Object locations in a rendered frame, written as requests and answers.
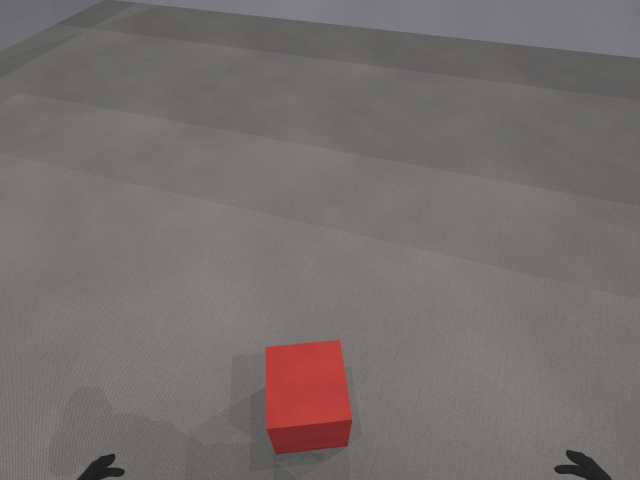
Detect carton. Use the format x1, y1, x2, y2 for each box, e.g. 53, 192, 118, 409
265, 340, 352, 454

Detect robot left hand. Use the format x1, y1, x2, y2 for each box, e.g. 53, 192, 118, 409
77, 454, 125, 480

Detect robot right hand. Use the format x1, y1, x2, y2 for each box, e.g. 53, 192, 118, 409
554, 450, 612, 480

